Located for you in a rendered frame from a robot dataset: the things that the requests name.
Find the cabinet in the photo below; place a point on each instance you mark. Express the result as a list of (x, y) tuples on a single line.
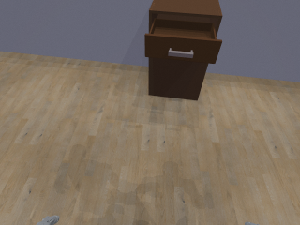
[(176, 78)]

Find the handle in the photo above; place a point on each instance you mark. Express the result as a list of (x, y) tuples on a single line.
[(180, 54)]

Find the left robot hand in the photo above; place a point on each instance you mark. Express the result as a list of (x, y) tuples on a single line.
[(49, 220)]

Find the drawer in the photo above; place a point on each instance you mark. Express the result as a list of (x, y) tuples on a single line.
[(182, 36)]

